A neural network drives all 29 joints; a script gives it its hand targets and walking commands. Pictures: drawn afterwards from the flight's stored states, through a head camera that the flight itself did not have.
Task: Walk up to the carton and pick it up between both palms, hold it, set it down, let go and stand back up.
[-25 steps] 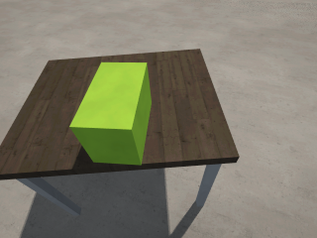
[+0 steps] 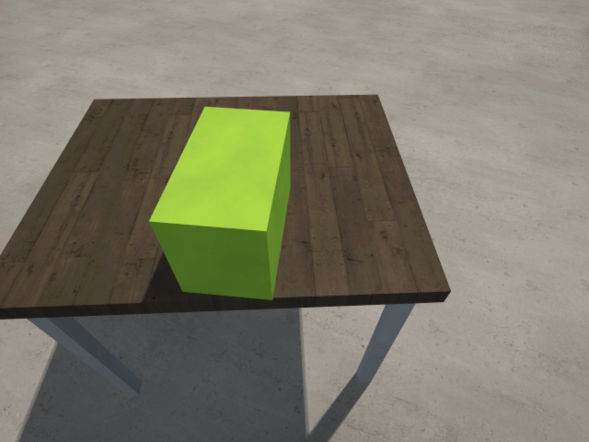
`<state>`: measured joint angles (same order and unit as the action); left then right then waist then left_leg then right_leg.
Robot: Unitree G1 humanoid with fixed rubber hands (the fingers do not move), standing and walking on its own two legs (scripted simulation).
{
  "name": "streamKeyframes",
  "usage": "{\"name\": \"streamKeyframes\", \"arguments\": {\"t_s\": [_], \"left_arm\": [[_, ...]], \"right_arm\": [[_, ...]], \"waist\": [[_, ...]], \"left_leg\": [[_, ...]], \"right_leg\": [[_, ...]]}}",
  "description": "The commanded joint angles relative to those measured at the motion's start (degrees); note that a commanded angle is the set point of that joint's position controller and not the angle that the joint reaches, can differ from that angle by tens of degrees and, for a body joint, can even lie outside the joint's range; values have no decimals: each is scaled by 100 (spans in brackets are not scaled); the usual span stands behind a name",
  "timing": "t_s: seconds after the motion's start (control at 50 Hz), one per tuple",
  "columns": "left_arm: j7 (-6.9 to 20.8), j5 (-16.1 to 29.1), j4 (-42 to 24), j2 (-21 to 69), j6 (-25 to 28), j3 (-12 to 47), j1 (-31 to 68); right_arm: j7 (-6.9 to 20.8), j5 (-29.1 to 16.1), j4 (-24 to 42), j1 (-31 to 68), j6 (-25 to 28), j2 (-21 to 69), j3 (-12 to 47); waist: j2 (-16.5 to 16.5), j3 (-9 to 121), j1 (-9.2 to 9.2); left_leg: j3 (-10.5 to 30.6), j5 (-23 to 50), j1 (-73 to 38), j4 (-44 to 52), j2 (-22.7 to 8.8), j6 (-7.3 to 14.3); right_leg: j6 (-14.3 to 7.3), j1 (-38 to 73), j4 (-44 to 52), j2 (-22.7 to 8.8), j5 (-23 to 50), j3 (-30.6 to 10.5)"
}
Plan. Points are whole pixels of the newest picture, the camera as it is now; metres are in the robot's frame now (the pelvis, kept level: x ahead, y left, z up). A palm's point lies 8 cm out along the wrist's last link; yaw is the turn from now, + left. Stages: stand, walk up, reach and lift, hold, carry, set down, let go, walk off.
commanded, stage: walk up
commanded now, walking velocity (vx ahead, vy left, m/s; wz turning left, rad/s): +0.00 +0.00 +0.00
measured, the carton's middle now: (237, 199) +0.52 +0.11 +0.00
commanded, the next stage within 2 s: none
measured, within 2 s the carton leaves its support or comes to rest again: neither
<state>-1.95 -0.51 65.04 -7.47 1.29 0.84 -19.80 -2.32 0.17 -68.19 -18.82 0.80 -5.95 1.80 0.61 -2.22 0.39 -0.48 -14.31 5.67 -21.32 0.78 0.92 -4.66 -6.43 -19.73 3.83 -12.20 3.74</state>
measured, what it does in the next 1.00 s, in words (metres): steps to the left: left foot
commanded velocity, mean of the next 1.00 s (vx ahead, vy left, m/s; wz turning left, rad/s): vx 0.04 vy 0.04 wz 0.00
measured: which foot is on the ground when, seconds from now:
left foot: down 0.00-0.22, up 0.24-0.58, down 0.60-1.00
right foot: down 0.00-0.62, up 0.64-1.00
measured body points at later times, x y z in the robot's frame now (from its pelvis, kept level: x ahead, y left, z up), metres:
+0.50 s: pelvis +0.02 +0.07 +0.00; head +0.05 +0.03 +0.45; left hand -0.05 +0.31 -0.13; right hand +0.05 -0.18 -0.17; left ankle +0.07 +0.25 -0.68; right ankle -0.01 -0.07 -0.74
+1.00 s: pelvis +0.07 +0.17 +0.00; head +0.07 +0.19 +0.45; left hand +0.01 +0.38 -0.17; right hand +0.08 -0.04 -0.15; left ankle +0.09 +0.23 -0.75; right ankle +0.03 +0.04 -0.72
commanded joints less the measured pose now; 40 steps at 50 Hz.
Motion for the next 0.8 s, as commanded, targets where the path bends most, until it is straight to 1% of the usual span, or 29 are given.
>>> {"name": "streamKeyframes", "arguments": {"t_s": [0.0,0.16,0.18,0.2,0.22,0.24,0.28,0.3,0.32,0.34,0.36,0.38,0.4,0.44,0.46,0.48,0.5,0.52,0.54,0.56,0.58,0.6,0.62,0.64,0.66,0.68,0.7,0.74,0.78], "left_arm": [[-17,7,17,-323,8,-49,-481],[-28,12,85,-322,3,-45,-466],[-49,-152,-50,-1253,0,-381,-1192],[-125,-89,125,-1785,-87,-566,-1649],[-144,-114,139,-1717,-127,-578,-1416],[-99,-129,41,-1448,-99,-557,-1093],[-29,-103,-93,-876,22,-460,-613],[-14,-77,-97,-739,74,-425,-595],[-111,-72,-444,-591,115,-339,54],[-127,-87,-401,-626,176,-329,-209],[-128,-60,-343,-677,181,-322,-430],[-138,-99,-352,-1016,170,-372,-497],[-115,-149,-356,-1065,144,-388,-554],[-106,-210,-347,-965,89,-365,-681],[-132,5,-37,-201,21,-101,-754],[-135,-28,-68,-371,-18,-152,-769],[-117,-78,-88,-656,-22,-217,-827],[-86,-109,-140,-890,-15,-278,-815],[-72,-97,-218,-1034,-1,-322,-692],[-60,-99,-210,-1071,7,-350,-677],[-32,-115,-152,-811,3,-291,-950],[-40,-107,-181,-283,-66,-176,-1417],[-68,124,-10,-44,-200,-139,-1779],[-65,99,-72,-398,-278,-179,-1400],[-14,48,-115,-650,-329,-242,-911],[42,25,-83,-585,-349,-259,-700],[75,-15,-47,-460,-370,-238,-695],[73,-98,154,-214,-403,-177,-1023],[52,-59,188,-231,-399,-186,-928]], "right_arm": [[-24,13,28,-481,51,-368,-40],[-28,16,17,-619,53,-334,-33],[22,-38,-15,-532,-83,-1137,-365],[101,126,381,91,-169,-1144,-398],[163,305,576,241,-196,-1027,-382],[229,348,640,244,-180,-660,-313],[286,246,537,-32,-92,-426,-330],[312,221,514,-115,-77,-424,-358],[183,63,601,183,-129,-565,-440],[160,68,619,32,-154,-511,-445],[147,78,606,-213,-207,-542,-472],[139,57,697,-271,-255,-441,-465],[130,34,856,1,-299,-511,-461],[154,2,1093,399,-357,-782,-528],[248,-59,1073,298,-279,-394,-387],[251,-48,1081,356,-233,-577,-434],[221,-25,1071,448,-189,-676,-456],[182,16,1011,367,-141,-752,-468],[129,45,879,-8,-87,-827,-492],[75,53,740,-426,-1,-950,-524],[64,73,626,-831,132,-1067,-524],[62,94,710,-883,196,-1406,-506],[66,-26,656,-669,134,-1381,-442],[111,-3,779,-251,92,-1187,-437],[141,36,905,-19,90,-815,-326],[120,73,919,74,82,-641,-236],[60,45,953,149,81,-637,-223],[43,-66,967,127,111,-742,-250],[61,-77,895,-94,141,-690,-202]], "waist": [[9,-336,39],[66,-400,24],[606,102,622],[-250,-327,823],[-267,-802,612],[-361,-1139,455],[-460,-1106,83],[-465,-900,52],[-94,-1197,15],[-302,-641,40],[-363,-157,-51],[-981,-119,-38],[-1441,-167,76],[-1905,-239,208],[-2290,117,-97],[-2311,25,22],[-2171,-53,149],[-1909,-82,153],[-1507,-112,-33],[-869,-81,-232],[57,291,-295],[1545,393,15],[2198,670,92],[2387,318,21],[1898,-102,-12],[1548,-275,54],[1355,-247,146],[814,-10,271],[638,152,205]], "left_leg": [[584,893,543,354,-643,180],[596,907,535,354,-619,208],[-102,-1853,1774,-1009,-19,38],[-359,-1946,3089,-2370,-49,-104],[-94,-1459,3319,-3074,-408,-170],[-8,-1140,3351,-3285,-516,-195],[89,-576,3051,-3459,-548,-328],[19,-341,2908,-3506,-496,-377],[0,-70,2676,-3596,-436,-442],[-130,-85,2549,-3665,-292,-446],[-238,-75,2392,-3929,-213,-458],[-286,9,2090,-3709,-228,-498],[-305,91,2039,-3455,-318,-501],[-388,267,2366,-3134,-354,-532],[-403,322,1386,-2044,-258,-351],[-771,382,1379,-1839,42,-359],[-882,353,1343,-1540,135,-378],[-854,482,1038,-1100,147,-361],[-666,987,498,-487,17,-326],[-339,1358,109,108,-256,-322],[170,1873,-500,152,-874,-450],[1381,3689,-615,29,-2070,-434],[1600,2873,-101,360,-2239,229],[1706,1442,408,819,-1962,327],[1364,729,767,991,-1519,59],[973,951,805,970,-1245,-241],[652,1318,715,934,-1143,-316],[423,1541,365,885,-1080,-252],[480,1087,403,1002,-1084,-227]], "right_leg": [[0,72,250,-893,713,-757],[20,-29,202,-919,703,-757],[-381,1086,372,-1930,-2682,-1914],[-715,1093,1263,-3053,-4404,-3569],[-802,402,1564,-3430,-4564,-3927],[-747,-110,1677,-3285,-4107,-3590],[-209,-398,1647,-2528,-2620,-2354],[8,-272,1510,-2225,-1959,-1844],[76,-606,707,-2008,1239,-1076],[44,-256,187,-1897,3376,-730],[126,-174,-13,-1818,4076,-423],[-38,-594,-72,-1929,4083,-298],[-95,-726,-1,-1950,3624,-414],[-61,-475,29,-1836,3380,-391],[-15,-764,24,-766,1823,360],[-25,-603,-37,-707,1431,324],[-111,-494,-161,-843,1372,159],[-158,-573,-313,-1077,1406,-118],[-88,-819,-457,-1317,1292,-389],[61,-863,-765,-1330,803,-471],[249,-1045,-1369,-1131,-569,-314],[533,-1372,-2190,-823,-2463,-123],[503,-941,-2280,-788,-2408,-304],[469,-1004,-2489,-756,-2281,-316],[408,-1041,-2619,-741,-1966,-435],[404,-1113,-2582,-693,-1628,-475],[412,-1133,-2591,-692,-1325,-435],[448,-1106,-2855,-583,-964,-301],[477,-918,-2745,-573,-820,-321]]}}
